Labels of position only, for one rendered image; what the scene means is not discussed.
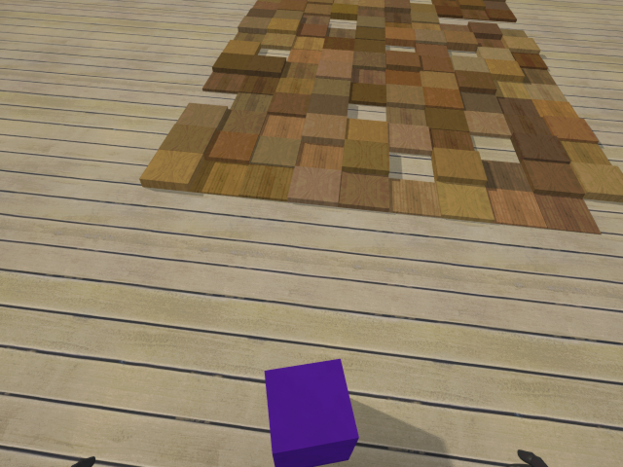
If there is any carton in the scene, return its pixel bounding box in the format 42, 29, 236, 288
265, 359, 359, 467

